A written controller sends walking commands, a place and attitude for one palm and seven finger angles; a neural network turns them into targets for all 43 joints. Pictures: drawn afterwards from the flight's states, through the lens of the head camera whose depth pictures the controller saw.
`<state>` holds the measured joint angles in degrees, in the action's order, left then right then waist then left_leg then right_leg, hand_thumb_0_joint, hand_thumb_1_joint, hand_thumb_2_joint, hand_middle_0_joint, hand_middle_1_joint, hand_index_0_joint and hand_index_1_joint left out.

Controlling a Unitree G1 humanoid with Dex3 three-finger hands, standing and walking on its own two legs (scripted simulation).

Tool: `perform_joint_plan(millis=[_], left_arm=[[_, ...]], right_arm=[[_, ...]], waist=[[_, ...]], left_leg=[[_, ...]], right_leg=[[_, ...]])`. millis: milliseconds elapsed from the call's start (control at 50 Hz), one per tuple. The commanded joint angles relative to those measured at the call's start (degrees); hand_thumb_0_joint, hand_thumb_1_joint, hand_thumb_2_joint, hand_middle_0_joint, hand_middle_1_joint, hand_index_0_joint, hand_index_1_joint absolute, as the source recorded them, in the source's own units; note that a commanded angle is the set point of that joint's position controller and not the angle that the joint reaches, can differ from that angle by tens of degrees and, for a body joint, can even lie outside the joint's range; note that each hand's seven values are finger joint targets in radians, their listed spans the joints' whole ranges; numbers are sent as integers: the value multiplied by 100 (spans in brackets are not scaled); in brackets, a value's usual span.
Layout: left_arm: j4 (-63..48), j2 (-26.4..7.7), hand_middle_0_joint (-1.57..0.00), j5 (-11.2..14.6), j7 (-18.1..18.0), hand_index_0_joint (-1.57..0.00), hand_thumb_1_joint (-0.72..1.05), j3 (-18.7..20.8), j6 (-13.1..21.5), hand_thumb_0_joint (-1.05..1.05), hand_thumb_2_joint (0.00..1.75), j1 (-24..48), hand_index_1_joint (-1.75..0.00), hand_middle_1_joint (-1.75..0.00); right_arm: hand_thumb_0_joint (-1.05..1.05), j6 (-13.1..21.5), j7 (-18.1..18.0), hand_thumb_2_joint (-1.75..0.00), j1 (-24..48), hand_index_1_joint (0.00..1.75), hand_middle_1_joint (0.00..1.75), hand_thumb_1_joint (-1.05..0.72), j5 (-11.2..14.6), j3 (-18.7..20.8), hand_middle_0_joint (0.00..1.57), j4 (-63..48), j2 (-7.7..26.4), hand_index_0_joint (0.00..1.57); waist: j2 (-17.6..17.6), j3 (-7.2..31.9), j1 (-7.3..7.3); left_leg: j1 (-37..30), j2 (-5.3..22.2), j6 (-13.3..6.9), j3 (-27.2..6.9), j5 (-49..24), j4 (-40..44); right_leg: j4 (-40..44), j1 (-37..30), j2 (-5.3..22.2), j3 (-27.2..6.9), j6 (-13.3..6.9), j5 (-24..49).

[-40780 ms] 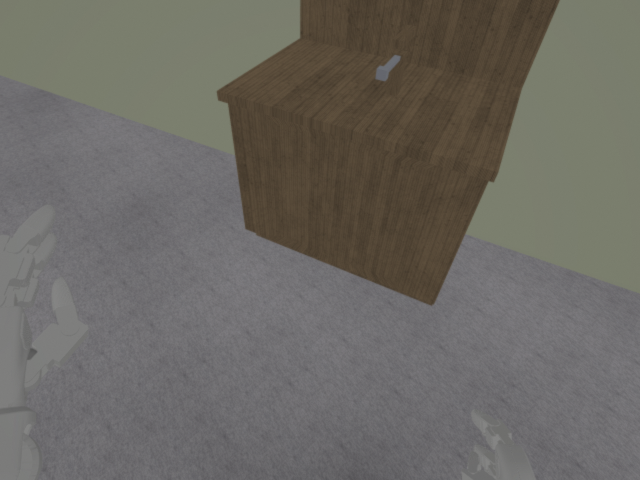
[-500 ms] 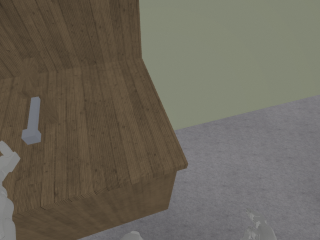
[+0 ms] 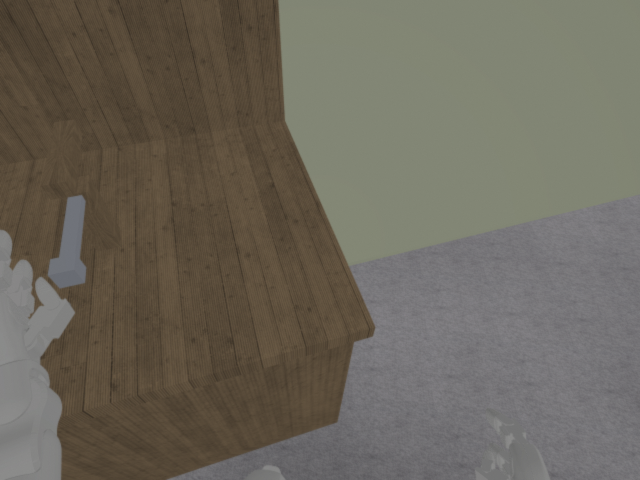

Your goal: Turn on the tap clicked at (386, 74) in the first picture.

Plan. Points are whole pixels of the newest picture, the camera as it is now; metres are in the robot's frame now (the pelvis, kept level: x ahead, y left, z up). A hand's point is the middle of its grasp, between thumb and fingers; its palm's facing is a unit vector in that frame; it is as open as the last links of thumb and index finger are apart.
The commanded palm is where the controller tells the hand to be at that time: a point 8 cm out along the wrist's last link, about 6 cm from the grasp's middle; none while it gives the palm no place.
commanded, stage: push the lever round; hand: left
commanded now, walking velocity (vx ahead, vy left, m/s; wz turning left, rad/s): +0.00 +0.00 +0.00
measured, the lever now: (67, 271) +0.32 +0.34 +0.09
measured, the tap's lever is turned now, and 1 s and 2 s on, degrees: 0 22 38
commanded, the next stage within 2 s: none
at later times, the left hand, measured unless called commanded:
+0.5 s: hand (98, 303) +0.28 +0.29 +0.08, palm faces +0.62 -0.78 -0.07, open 7.7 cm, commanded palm +0.24 +0.31 +0.08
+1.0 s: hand (135, 288) +0.31 +0.25 +0.08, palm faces +0.70 -0.71 -0.07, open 7.7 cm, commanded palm +0.26 +0.28 +0.08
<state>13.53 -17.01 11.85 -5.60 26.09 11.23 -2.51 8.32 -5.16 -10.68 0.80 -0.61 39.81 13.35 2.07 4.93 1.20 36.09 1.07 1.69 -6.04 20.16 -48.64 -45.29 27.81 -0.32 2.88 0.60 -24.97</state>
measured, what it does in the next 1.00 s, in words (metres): stands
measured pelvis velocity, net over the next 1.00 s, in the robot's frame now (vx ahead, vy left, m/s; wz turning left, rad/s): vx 0.01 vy -0.01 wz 0.01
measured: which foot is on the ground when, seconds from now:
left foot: down 0.00-1.00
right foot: down 0.00-1.00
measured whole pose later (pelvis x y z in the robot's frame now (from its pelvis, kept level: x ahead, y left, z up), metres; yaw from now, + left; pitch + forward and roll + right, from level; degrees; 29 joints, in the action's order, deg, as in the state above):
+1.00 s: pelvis +0.01 -0.01 +0.00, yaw +1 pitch +6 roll -2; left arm 10.3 -7.1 3.4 -27.3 14.9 8.5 0.3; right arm 2.8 -3.5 -9.4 -1.0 0.0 39.4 12.8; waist 2.4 5.5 1.0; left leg 33.8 1.1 2.5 -6.3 20.4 -47.6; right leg -45.6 26.0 -0.3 3.2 -0.2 -26.0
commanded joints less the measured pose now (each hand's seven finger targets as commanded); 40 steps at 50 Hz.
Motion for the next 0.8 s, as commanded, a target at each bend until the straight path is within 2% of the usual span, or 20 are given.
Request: perform_joint_plan(millis=[0, 60, 100, 120, 160, 200, 220, 240, 300, 320, 400, 460, 500, 520, 600, 620, 660, 700, 720, 780], left_arm=[[-1194, -1539, -15, -12, -125, -15, 90, 611, 436, 0, 90, 830, -15, -15], [-1358, -1216, -15, -21, -112, -15, 90, 216, 498, 0, 90, 1076, -15, -15], [-1309, -1440, -15, -77, -179, -15, 90, 424, 515, 0, 90, 1036, -15, -15], [-1451, -1211, -15, -78, -175, -15, 90, 212, 543, 0, 90, 1099, -15, -15], [-1467, -1163, -15, -51, -164, -15, 90, 164, 543, 0, 90, 955, -15, -15], [-1370, -1350, -15, -110, -228, -15, 90, 345, 532, 0, 90, 884, -15, -15], [-1494, -1075, -15, -105, -219, -15, 90, 94, 542, 0, 90, 939, -15, -15], [-1566, -1062, -15, -101, -252, -15, 90, 76, 555, 0, 90, 962, -15, -15], [-1640, -974, -15, -172, -481, -15, 90, 14, 536, 0, 90, 908, -15, -15], [-1641, -801, -15, -191, -549, -15, 90, -116, 521, 0, 90, 885, -15, -15], [-1557, -881, -15, -308, -831, -15, 90, -51, 445, 0, 90, 1001, -15, -15], [-1749, -672, -15, -388, -953, -15, 90, -328, 443, 0, 90, 1170, -15, -15], [-1751, -700, -15, -482, -1091, -15, 90, -282, 409, 0, 90, 1080, -15, -15], [-1814, -525, -15, -498, -1127, -15, 90, -460, 406, 0, 90, 1111, -15, -15], [-1763, -422, -15, -602, -1373, -15, 90, -590, 351, 0, 90, 1226, -15, -15], [-1847, -248, -15, -614, -1426, -15, 90, -775, 353, 0, 90, 1372, -15, -15], [-1749, -237, -15, -643, -1550, -15, 90, -777, 306, 0, 90, 1390, -15, -15], [-1674, -416, -15, -740, -1690, -15, 90, -566, 260, 0, 90, 1311, -15, -15], [-1725, -259, -15, -748, -1726, -15, 90, -710, 235, 0, 90, 1345, -15, -15], [-1705, -154, -15, -791, -1858, -15, 90, -785, 178, 0, 90, 1382, -15, -15]], right_arm=[[0, 212, -55, -90, 331, 30, 30, -90, -13, 300, 20, -751, 827, 20], [0, 237, -26, -90, 336, 30, 30, -90, -22, 293, 20, -810, 817, 20], [0, 214, -53, -90, 343, 30, 30, -90, -15, 308, 20, -743, 835, 20], [0, 223, -39, -90, 329, 30, 30, -90, -35, 310, 20, -800, 815, 20], [0, 247, -32, -90, 322, 30, 30, -90, -36, 323, 20, -809, 825, 20], [0, 215, -38, -90, 326, 30, 30, -90, -20, 322, 20, -742, 826, 20], [0, 218, -20, -90, 331, 30, 30, -90, -24, 316, 20, -801, 797, 20], [0, 231, -10, -90, 344, 30, 30, -90, -21, 327, 20, -816, 798, 20], [0, 234, -4, -90, 394, 30, 30, -90, -35, 314, 20, -789, 789, 20], [0, 222, 14, -90, 370, 30, 30, -90, -56, 320, 20, -826, 781, 20], [0, 148, -1, -90, 443, 30, 30, -90, -71, 309, 20, -785, 781, 20], [0, 120, 31, -90, 483, 30, 30, -90, -88, 293, 20, -865, 741, 20], [0, 77, 34, -90, 476, 30, 30, -90, -101, 295, 20, -833, 742, 20], [0, 67, 52, -90, 476, 30, 30, -90, -108, 291, 20, -881, 718, 20], [0, 13, 54, -90, 534, 30, 30, -90, -120, 273, 20, -866, 716, 20], [0, 8, 68, -90, 537, 30, 30, -90, -132, 265, 20, -896, 699, 20], [0, -8, 74, -90, 551, 30, 30, -90, -148, 269, 20, -902, 710, 20], [0, -81, 72, -90, 537, 30, 30, -90, -168, 276, 20, -859, 710, 20], [0, -112, 86, -90, 545, 30, 30, -90, -170, 274, 20, -910, 686, 20], [0, -182, 106, -90, 580, 30, 30, -90, -181, 279, 20, -938, 662, 20]], waist=[[338, 1053, 44], [382, 1079, -42], [304, 1043, -25], [314, 1187, -54], [336, 1255, -28], [328, 1091, 9], [309, 1167, -30], [301, 1197, -15], [347, 1061, -5], [172, 1109, -46], [87, 968, -33], [303, 1138, -53], [251, 1093, -45], [279, 1205, -57], [221, 1019, -76], [214, 1098, -128], [33, 1108, -107], [76, 1154, -42], [90, 1238, -65], [33, 1220, -41]], left_leg=[[-1062, -159, -263, 204, -881, 702], [-1111, -157, -264, 213, -857, 686], [-1071, -150, -271, 207, -771, 690], [-1135, -170, -279, 223, -866, 672], [-1157, -170, -275, 238, -958, 646], [-1094, -151, -262, 216, -935, 678], [-1139, -168, -269, 234, -970, 671], [-1166, -156, -266, 228, -988, 661], [-1129, -165, -258, 205, -858, 686], [-1149, -168, -268, 204, -877, 676], [-1026, -176, -273, 231, -735, 683], [-1104, -181, -264, 246, -745, 672], [-1130, -178, -264, 233, -825, 670], [-1164, -170, -255, 228, -840, 673], [-1152, -170, -257, 211, -757, 679], [-1193, -173, -258, 217, -763, 667], [-1163, -177, -264, 217, -792, 655], [-1170, -178, -257, 233, -936, 657], [-1169, -189, -258, 263, -973, 645], [-1170, -180, -253, 292, -1120, 620]], right_leg=[[696, -95, -139, 41, -187, 1274], [667, -17, -133, 46, -183, 1274], [690, -24, -138, 27, -182, 1178], [652, -60, -126, 35, -178, 1290], [645, -103, -124, 18, -178, 1404], [647, -104, -127, 29, -190, 1354], [628, -106, -117, 40, -184, 1410], [632, -109, -123, 36, -185, 1432], [648, -70, -114, 47, -185, 1276], [638, -59, -114, 71, -174, 1304], [692, -58, -96, 34, -159, 1191], [660, -68, -84, 22, -177, 1183], [669, -107, -85, 30, -186, 1249], [640, -115, -76, 41, -187, 1261], [685, -66, -74, 35, -188, 1183], [679, -60, -62, 42, -184, 1201], [694, -98, -68, 42, -178, 1245], [678, -203, -62, 28, -190, 1380], [669, -246, -40, 25, -178, 1454], [677, -320, -36, 23, -181, 1647]])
